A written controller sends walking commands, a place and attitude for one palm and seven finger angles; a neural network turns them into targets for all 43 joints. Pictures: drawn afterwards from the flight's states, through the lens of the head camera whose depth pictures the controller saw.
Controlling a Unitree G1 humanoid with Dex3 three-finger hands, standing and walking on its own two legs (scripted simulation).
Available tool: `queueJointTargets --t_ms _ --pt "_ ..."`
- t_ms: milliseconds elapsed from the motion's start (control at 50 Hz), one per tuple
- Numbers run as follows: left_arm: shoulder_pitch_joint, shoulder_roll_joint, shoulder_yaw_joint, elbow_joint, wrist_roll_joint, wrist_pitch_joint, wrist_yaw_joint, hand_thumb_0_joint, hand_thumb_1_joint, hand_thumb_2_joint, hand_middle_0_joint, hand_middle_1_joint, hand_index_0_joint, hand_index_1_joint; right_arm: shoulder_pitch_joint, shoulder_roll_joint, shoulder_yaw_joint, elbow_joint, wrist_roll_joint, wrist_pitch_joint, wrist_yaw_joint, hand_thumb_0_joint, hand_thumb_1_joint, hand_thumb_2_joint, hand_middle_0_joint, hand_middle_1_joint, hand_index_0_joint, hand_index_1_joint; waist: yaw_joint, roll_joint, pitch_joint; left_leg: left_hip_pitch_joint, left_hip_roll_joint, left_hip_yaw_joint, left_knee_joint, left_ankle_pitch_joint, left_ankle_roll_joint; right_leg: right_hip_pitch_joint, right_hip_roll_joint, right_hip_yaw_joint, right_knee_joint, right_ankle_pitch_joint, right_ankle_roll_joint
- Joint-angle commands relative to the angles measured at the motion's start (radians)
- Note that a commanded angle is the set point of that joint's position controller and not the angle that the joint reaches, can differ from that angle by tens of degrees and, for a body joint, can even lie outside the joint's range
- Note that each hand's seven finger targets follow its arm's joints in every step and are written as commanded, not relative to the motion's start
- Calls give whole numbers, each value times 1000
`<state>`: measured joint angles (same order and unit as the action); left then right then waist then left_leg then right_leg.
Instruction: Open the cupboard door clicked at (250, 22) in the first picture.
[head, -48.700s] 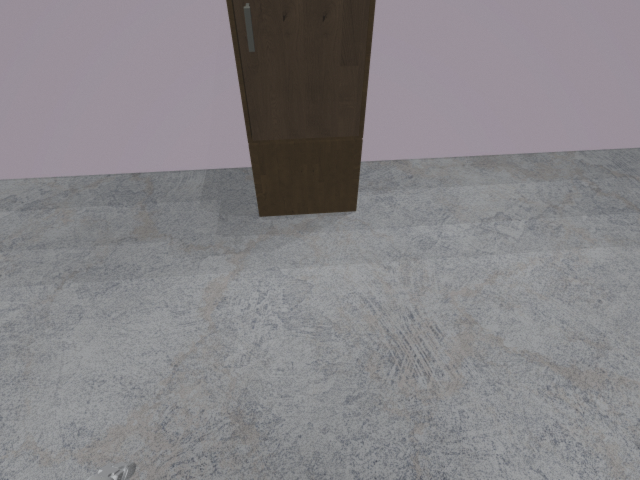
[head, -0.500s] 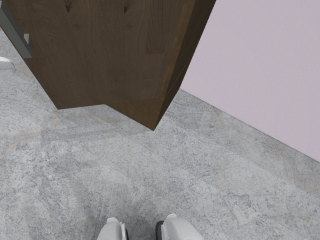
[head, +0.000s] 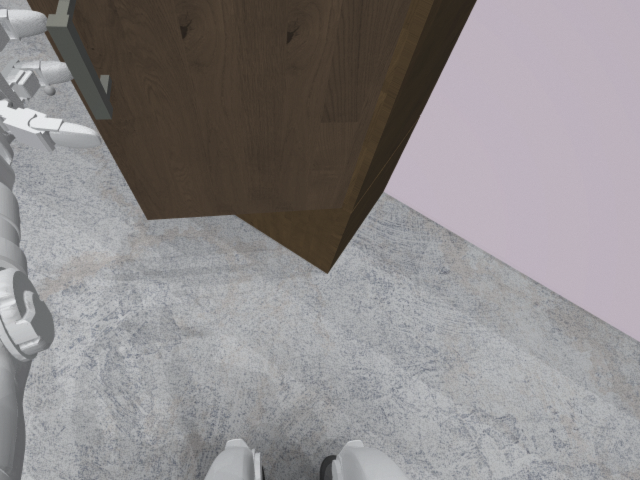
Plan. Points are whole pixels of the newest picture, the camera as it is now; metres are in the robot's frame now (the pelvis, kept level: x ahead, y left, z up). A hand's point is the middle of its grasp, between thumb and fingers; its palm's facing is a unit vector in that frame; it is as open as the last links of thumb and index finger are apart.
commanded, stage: slide the fingers in behind the handle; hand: left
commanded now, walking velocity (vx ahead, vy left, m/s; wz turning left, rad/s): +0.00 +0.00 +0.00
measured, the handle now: (86, 60) +0.58 +0.23 +0.11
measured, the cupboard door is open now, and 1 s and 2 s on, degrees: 41 40 39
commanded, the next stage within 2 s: close the thumb around the handle in 1.00 s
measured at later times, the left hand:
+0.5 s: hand (106, 88) +0.53 +0.20 +0.12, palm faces +0.07 -1.00 +0.00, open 14.0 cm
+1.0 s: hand (99, 89) +0.53 +0.21 +0.12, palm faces +0.08 -1.00 +0.01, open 14.0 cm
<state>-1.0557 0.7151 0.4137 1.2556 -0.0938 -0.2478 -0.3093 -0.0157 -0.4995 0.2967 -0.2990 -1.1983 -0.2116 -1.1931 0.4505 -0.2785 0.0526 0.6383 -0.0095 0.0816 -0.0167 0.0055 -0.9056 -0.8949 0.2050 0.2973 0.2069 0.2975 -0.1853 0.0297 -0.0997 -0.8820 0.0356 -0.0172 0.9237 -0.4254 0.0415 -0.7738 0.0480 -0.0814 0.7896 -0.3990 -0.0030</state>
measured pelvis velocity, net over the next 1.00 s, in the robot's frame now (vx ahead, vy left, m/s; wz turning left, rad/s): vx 0.00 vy -0.01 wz -0.02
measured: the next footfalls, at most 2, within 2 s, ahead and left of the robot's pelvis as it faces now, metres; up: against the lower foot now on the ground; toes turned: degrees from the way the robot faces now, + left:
none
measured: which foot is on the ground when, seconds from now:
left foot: down 0.00-1.00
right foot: down 0.00-1.00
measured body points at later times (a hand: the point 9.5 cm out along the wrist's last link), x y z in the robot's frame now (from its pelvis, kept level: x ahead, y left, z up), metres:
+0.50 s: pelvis +0.00 -0.01 +0.00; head +0.12 +0.01 +0.43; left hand +0.52 +0.26 +0.12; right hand -0.06 -0.27 -0.10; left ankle +0.00 +0.08 -0.69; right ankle -0.02 -0.13 -0.69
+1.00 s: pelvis +0.00 -0.01 +0.00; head +0.12 +0.02 +0.43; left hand +0.52 +0.26 +0.12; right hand -0.05 -0.27 -0.10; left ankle +0.00 +0.08 -0.69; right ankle -0.02 -0.13 -0.69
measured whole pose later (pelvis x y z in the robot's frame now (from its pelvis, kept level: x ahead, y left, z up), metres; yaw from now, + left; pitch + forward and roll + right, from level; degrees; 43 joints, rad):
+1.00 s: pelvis +0.00 -0.01 +0.00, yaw -1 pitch +21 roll -4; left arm -1.03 0.65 0.45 1.26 -0.07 -0.29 -0.24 -0.02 -0.50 0.30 -0.30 -1.20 -0.30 -1.20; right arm 0.46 -0.28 0.05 0.63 -0.01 0.07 -0.01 0.01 -0.91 -0.90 0.20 0.30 0.21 0.30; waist -0.21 0.04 -0.10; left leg -0.85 0.05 0.01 0.91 -0.42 0.04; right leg -0.77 0.06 -0.05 0.80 -0.40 -0.01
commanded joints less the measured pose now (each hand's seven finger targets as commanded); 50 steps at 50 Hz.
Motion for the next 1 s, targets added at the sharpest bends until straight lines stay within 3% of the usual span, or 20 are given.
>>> queueJointTargets --t_ms 0,60,80,100,140,180,220,280,360,420,440,480,540,640,700,720,780,820,960,980 --pt "-496 133 -28 -191 -10 -68 -15 0 -500 300 -300 -1200 -300 -1200 215 -199 -74 -5 -3 -8 -19 0 -900 -900 200 300 200 300 -65 198 -406 567 21 -97 -67 550 -20 -29 37 21 -65 318 -15" --pt "-490 190 31 -206 -12 -81 11 0 -500 300 -300 -1200 -300 -1200 210 -199 -74 -16 -4 -16 -19 0 -900 -900 200 300 200 300 -42 197 -435 543 14 -93 -72 532 -18 16 32 27 -57 325 -18" --pt "-514 214 50 -239 -7 -97 27 0 -500 300 -300 -1200 -300 -1200 212 -199 -72 -17 -9 -19 -18 0 -900 -900 200 300 200 300 -37 229 -457 563 16 -98 -68 560 -22 6 32 26 -45 328 -21" --pt "-514 204 46 -230 -1 -101 40 0 -500 300 -300 -1200 -300 -1200 207 -193 -71 -19 -10 -21 -14 0 -900 -900 200 300 200 300 -37 232 -470 564 13 -92 -63 559 -22 8 31 30 -45 333 -17" --pt "-492 261 80 -204 22 -109 68 0 -500 300 -300 -1200 -300 -1200 204 -194 -66 -27 -10 -20 -11 0 -900 -900 200 300 200 300 -29 199 -437 504 11 -85 -63 534 -20 37 29 33 -38 337 -13" --pt "-477 268 89 -230 37 -122 86 0 -500 300 -300 -1200 -300 -1200 207 -192 -68 -37 -14 -22 -6 0 -900 -900 200 300 200 300 -21 195 -476 511 9 -79 -55 567 -17 63 30 35 -27 371 -14" --pt "-435 243 73 -247 44 -131 89 0 -500 300 -300 -1200 -300 -1200 200 -187 -72 -48 -11 -20 -1 0 -900 -900 200 300 200 300 -8 211 -512 527 9 -69 -54 591 -20 81 30 39 -27 397 -10" --pt "-434 188 42 -229 26 -127 70 0 -500 300 -300 -1200 -300 -1200 205 -187 -75 -43 -7 -16 0 0 -900 -900 200 300 200 300 -25 175 -489 514 9 -67 -60 554 -14 87 35 37 -35 388 -12" --pt "-422 215 69 -166 6 -87 53 0 -500 300 -300 -1200 -300 -1200 208 -194 -76 -42 4 -12 -12 0 -900 -900 200 300 200 300 -29 96 -432 417 1 -46 -81 448 0 139 30 50 -59 379 -4" --pt "-444 200 55 -208 15 -100 64 0 -500 300 -300 -1200 -300 -1200 209 -187 -76 -38 -1 -17 -11 0 -900 -900 200 300 200 300 -25 161 -443 453 0 -44 -76 480 -3 115 28 52 -56 391 -5" --pt "-430 213 64 -210 23 -105 71 0 -500 300 -300 -1200 -300 -1200 213 -188 -76 -37 -3 -16 -9 0 -900 -900 200 300 200 300 -20 158 -442 454 2 -49 -75 482 -5 107 29 48 -53 380 -8" --pt "-444 183 49 -200 19 -114 83 0 -500 300 -300 -1200 -300 -1200 216 -186 -75 -34 -6 -20 -8 0 -900 -900 200 300 200 300 -35 136 -410 439 1 -50 -75 461 -1 95 30 49 -56 365 -8" --pt "-447 210 60 -147 20 -103 86 0 -500 300 -300 -1200 -300 -1200 217 -193 -76 -30 -1 -22 -10 0 -900 -900 200 300 200 300 -48 84 -388 374 -1 -40 -78 389 5 114 26 61 -66 338 -1" --pt "-453 233 60 -199 36 -121 78 0 -500 300 -300 -1200 -300 -1200 214 -190 -76 -37 -2 -27 -11 0 -900 -900 200 300 200 300 -24 185 -474 434 -4 -37 -69 439 -2 121 22 65 -53 366 -7" --pt "-441 234 73 -211 24 -130 75 0 -500 300 -300 -1200 -300 -1200 215 -192 -78 -35 -3 -27 -10 0 -900 -900 200 300 200 300 -23 160 -487 453 0 -43 -69 466 -3 126 27 58 -52 381 -6" --pt "-460 214 56 -216 17 -127 70 0 -500 300 -300 -1200 -300 -1200 210 -191 -77 -34 -2 -26 -11 0 -900 -900 200 300 200 300 -35 173 -480 452 0 -38 -68 461 -1 124 27 61 -55 388 -4" --pt "-444 238 81 -197 11 -115 65 0 -500 300 -300 -1200 -300 -1200 217 -195 -76 -34 -1 -23 -13 0 -900 -900 200 300 200 300 -26 151 -458 425 -4 -39 -73 457 2 145 28 60 -55 396 -7" --pt "-455 218 60 -223 18 -116 66 0 -500 300 -300 -1200 -300 -1200 212 -191 -80 -34 -1 -23 -13 0 -900 -900 200 300 200 300 -26 195 -482 475 0 -43 -71 492 -5 119 27 56 -55 399 -7" --pt "-399 178 51 -190 4 -108 66 0 -500 300 -300 -1200 -300 -1200 208 -192 -81 -33 -1 -21 -8 0 -900 -900 200 300 200 300 -24 146 -438 464 3 -45 -75 494 -6 109 30 47 -58 392 -7" --pt "-412 170 42 -186 4 -109 64 0 -500 300 -300 -1200 -300 -1200 212 -194 -78 -29 -2 -21 -9 0 -900 -900 200 300 200 300 -35 146 -425 471 3 -50 -75 504 -5 93 30 45 -56 390 -9"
